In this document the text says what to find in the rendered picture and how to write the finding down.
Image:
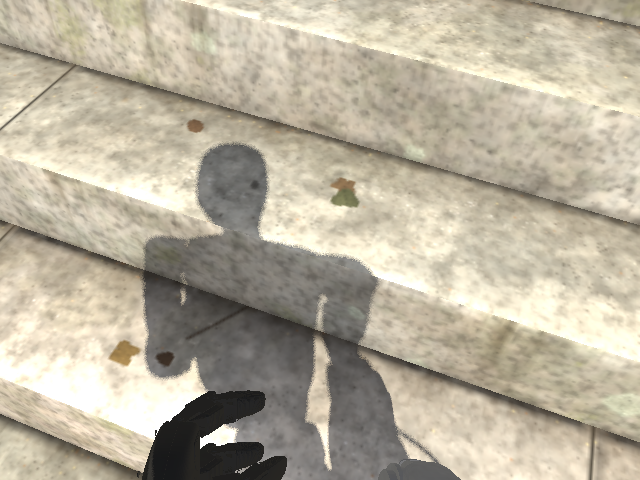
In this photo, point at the right robot thigh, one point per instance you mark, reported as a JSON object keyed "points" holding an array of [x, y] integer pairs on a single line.
{"points": [[417, 470]]}

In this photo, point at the robot left hand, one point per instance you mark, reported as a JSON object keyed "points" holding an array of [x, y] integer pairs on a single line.
{"points": [[176, 454]]}

